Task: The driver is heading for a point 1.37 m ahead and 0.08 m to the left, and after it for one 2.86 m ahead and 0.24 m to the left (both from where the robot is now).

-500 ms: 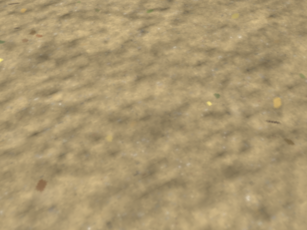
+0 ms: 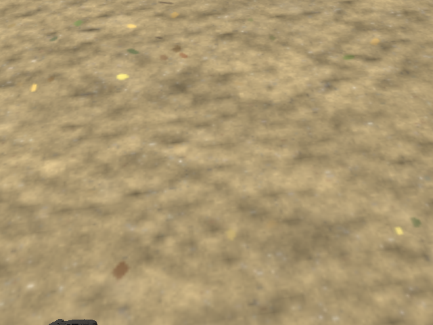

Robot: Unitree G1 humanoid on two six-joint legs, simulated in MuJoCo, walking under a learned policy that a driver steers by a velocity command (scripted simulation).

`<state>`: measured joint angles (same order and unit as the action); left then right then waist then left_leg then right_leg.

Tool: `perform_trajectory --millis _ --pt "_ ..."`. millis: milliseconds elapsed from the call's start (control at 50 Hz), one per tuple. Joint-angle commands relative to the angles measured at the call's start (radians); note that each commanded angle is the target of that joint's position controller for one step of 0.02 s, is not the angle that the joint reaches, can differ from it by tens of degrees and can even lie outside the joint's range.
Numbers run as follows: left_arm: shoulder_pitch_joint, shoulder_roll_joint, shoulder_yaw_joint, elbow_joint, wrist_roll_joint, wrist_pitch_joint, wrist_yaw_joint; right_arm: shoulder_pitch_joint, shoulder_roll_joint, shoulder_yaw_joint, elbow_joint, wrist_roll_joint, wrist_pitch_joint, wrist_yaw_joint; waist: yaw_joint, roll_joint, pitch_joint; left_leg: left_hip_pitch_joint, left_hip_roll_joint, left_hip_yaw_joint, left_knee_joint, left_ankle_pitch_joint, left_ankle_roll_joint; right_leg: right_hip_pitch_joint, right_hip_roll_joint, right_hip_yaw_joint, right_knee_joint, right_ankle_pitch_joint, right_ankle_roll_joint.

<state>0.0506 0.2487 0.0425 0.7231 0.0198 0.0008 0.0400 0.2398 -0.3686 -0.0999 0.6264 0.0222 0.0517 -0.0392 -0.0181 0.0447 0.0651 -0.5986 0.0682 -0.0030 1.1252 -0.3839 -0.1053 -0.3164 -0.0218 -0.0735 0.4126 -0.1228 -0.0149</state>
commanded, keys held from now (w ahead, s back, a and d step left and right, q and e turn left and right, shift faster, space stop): q+shift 0.28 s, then shift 0.08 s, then e+shift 0.64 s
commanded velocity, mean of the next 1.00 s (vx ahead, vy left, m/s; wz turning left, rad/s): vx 0.01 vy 0.00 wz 0.06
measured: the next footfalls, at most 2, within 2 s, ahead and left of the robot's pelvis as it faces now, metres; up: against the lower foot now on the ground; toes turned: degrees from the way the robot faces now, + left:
left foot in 0.16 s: +0.06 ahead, +0.15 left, +0.00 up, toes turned +13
right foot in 0.56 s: +0.15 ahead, -0.08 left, +0.00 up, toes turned +19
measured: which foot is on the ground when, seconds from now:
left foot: up 0.00-0.14, down 0.16-0.60, up 0.62-0.84, down 0.86-1.00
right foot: down 0.00-0.16, up 0.18-0.54, down 0.56-0.86, up 0.88-1.00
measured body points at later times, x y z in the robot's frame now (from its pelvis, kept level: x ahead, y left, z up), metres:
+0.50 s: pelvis +0.04 +0.04 +0.00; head +0.07 +0.07 +0.45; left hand +0.07 +0.36 -0.12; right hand +0.32 -0.14 -0.07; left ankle +0.03 +0.14 -0.74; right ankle +0.12 -0.09 -0.71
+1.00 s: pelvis +0.04 +0.07 +0.00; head +0.07 +0.09 +0.45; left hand +0.20 +0.38 -0.09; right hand +0.18 -0.21 -0.08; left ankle +0.03 +0.16 -0.74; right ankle +0.05 -0.08 -0.66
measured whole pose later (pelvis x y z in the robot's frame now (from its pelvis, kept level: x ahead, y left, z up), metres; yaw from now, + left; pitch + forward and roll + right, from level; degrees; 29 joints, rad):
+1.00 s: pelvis +0.04 +0.07 +0.00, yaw -3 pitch +2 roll +0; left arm 0.17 0.36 0.13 0.69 -0.03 0.06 0.03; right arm 0.19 -0.27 -0.08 0.64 -0.03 0.00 -0.03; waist 0.00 -0.03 0.03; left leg -0.23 -0.04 0.04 0.44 -0.25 0.06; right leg -0.57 0.03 0.13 1.08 -0.38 0.07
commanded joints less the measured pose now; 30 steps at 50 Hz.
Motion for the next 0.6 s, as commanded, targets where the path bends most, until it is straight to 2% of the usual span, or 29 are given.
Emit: perform_trajectory --millis 20,60,100,140,160,180,200,220,240,260,280,300,340,380,420,480,500,540,560,580,600 --pt "-0.061 0.164 0.052 -0.062 -0.006 -0.012 0.009 0.032 -0.009 0.008 -0.084 -0.002 -0.007 0.022 -0.009 -0.16 -0.188 0.082 0.048 -0.007 -0.147 0.074 0.019 0.14 -0.27 0.122 -0.122 0.246 -0.221" --pt "-0.057 0.195 0.067 -0.057 -0.013 -0.011 0.0 0.019 -0.027 0.005 -0.093 0.0 -0.001 0.039 -0.008 -0.178 -0.189 0.162 0.035 0.028 -0.252 0.087 0.044 0.132 -0.284 0.074 -0.108 0.252 -0.2" --pt "-0.035 0.216 0.079 -0.046 -0.031 -0.015 -0.014 0.01 -0.05 -0.003 -0.102 0.002 0.011 0.052 -0.006 -0.184 -0.179 0.211 0.021 0.055 -0.356 0.086 0.074 0.154 -0.304 0.046 -0.073 0.235 -0.172" --pt "-0.02 0.207 0.082 -0.033 -0.052 -0.019 -0.025 0.039 -0.055 -0.015 -0.092 -0.002 0.02 0.057 -0.032 -0.152 -0.178 0.326 -0.019 0.085 -0.534 0.172 0.12 0.133 -0.286 -0.012 0.03 0.141 -0.101" --pt "0.035 0.17 0.078 -0.009 -0.052 -0.017 -0.031 0.079 -0.088 -0.032 -0.076 -0.011 0.02 0.048 -0.037 -0.07 -0.165 0.422 -0.038 0.041 -0.625 0.263 0.159 0.059 -0.231 -0.061 0.159 0.011 -0.037" --pt "0.076 0.132 0.07 -0.017 -0.018 -0.011 -0.036 0.117 -0.225 -0.068 -0.087 -0.015 0.013 0.029 -0.017 0.241 -0.126 0.569 0.182 -0.291 -0.719 0.671 0.261 -0.212 -0.106 -0.154 0.478 -0.357 0.069" --pt "-0.015 0.128 0.063 -0.087 0.013 -0.011 -0.026 0.077 -0.288 -0.069 -0.133 -0.05 -0.013 0.033 -0.026 0.336 -0.167 0.568 0.312 -0.583 -0.759 0.697 0.445 -0.427 0.026 0.023 0.699 -0.542 0.106" --pt "-0.079 0.172 0.075 -0.094 -0.001 -0.009 -0.016 0.075 -0.235 -0.061 -0.134 -0.058 -0.035 0.044 -0.071 0.192 -0.195 0.558 0.281 -0.523 -0.79 0.583 0.442 -0.447 0.021 0.127 0.793 -0.493 0.08" --pt "-0.078 0.17 0.077 -0.094 -0.018 -0.011 -0.01 0.041 -0.211 -0.053 -0.125 -0.044 -0.048 0.04 -0.035 0.147 -0.165 0.528 0.223 -0.457 -0.79 0.504 0.388 -0.448 0.013 0.159 0.778 -0.397 0.055" --pt "-0.041 0.173 0.08 -0.07 -0.015 -0.011 0.0 -0.015 -0.173 -0.045 -0.131 -0.02 -0.045 0.029 0.0 0.084 -0.156 0.511 0.181 -0.404 -0.774 0.455 0.336 -0.441 -0.004 0.17 0.742 -0.32 0.05" --pt "-0.024 0.182 0.082 -0.063 -0.007 -0.011 0.004 -0.059 -0.152 -0.035 -0.144 -0.008 -0.037 0.019 0.018 0.09 -0.157 0.476 0.162 -0.377 -0.761 0.479 0.317 -0.406 -0.001 0.173 0.707 -0.273 0.056" --pt "0.0 0.179 0.081 -0.048 -0.008 -0.012 -0.002 -0.084 -0.134 -0.025 -0.156 -0.013 -0.031 0.009 0.032 0.095 -0.182 0.452 0.145 -0.341 -0.747 0.54 0.312 -0.353 0.012 0.16 0.712 -0.239 0.067" --pt "0.031 0.157 0.072 -0.023 -0.019 -0.012 -0.01 -0.082 -0.112 -0.016 -0.159 -0.024 -0.026 -0.001 0.029 0.081 -0.219 0.459 0.126 -0.306 -0.725 0.596 0.307 -0.299 0.027 0.146 0.637 -0.198 0.086" --pt "0.029 0.132 0.056 -0.014 -0.023 -0.008 -0.016 -0.072 -0.103 -0.01 -0.15 -0.022 -0.025 -0.004 0.014 0.079 -0.229 0.475 0.124 -0.289 -0.705 0.594 0.303 -0.26 0.021 0.14 0.528 -0.175 0.099" --pt "0.045 0.122 0.044 -0.002 -0.025 -0.001 -0.026 -0.082 -0.081 0.003 -0.142 -0.032 -0.025 0.0 0.002 0.099 -0.232 0.442 0.13 -0.272 -0.703 0.564 0.31 -0.177 -0.002 0.125 0.456 -0.177 0.101" --pt "0.066 0.107 0.031 0.007 -0.03 0.002 -0.042 -0.093 -0.002 0.04 -0.102 -0.053 -0.036 0.022 -0.005 0.112 -0.2 0.349 0.136 -0.25 -0.721 0.46 0.314 -0.016 -0.034 0.109 0.329 -0.162 0.085" --pt "0.068 0.112 0.031 0.004 -0.033 0.002 -0.045 -0.1 -0.008 0.041 -0.088 -0.054 -0.04 0.029 -0.002 0.112 -0.17 0.324 0.134 -0.243 -0.722 0.406 0.31 0.021 -0.025 0.093 0.276 -0.146 0.074" --pt "0.063 0.154 0.04 -0.014 -0.033 -0.002 -0.048 -0.1 -0.058 0.026 -0.064 -0.042 -0.044 0.029 0.012 0.102 -0.104 0.32 0.107 -0.225 -0.701 0.32 0.279 0.045 0.005 0.06 0.12 -0.043 0.04" --pt "0.053 0.19 0.047 -0.029 -0.028 -0.004 -0.047 -0.069 -0.078 0.017 -0.052 -0.039 -0.047 0.024 0.0 0.07 -0.086 0.343 0.081 -0.214 -0.673 0.26 0.246 0.032 -0.009 0.098 0.083 0.07 0.018" --pt "0.045 0.256 0.062 -0.047 -0.026 -0.006 -0.043 -0.035 -0.08 0.012 -0.057 -0.051 -0.051 0.016 -0.041 -0.036 -0.087 0.338 0.014 -0.16 -0.593 0.171 0.2 0.028 -0.073 0.204 0.099 0.309 -0.022" --pt "0.052 0.287 0.076 -0.037 -0.043 -0.004 -0.04 -0.036 -0.055 0.015 -0.073 -0.066 -0.054 0.01 -0.063 -0.169 -0.092 0.321 -0.088 -0.04 -0.51 0.112 0.141 0.002 -0.123 0.319 0.056 0.302 -0.103"
Keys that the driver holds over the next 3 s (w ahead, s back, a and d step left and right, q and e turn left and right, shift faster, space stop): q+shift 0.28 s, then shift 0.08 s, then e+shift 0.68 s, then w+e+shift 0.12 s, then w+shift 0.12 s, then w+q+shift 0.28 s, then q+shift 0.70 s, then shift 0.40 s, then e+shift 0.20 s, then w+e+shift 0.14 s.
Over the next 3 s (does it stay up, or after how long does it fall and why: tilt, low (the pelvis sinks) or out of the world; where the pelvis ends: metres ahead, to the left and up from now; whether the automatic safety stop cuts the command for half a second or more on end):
stays up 0.56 -0.18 0.00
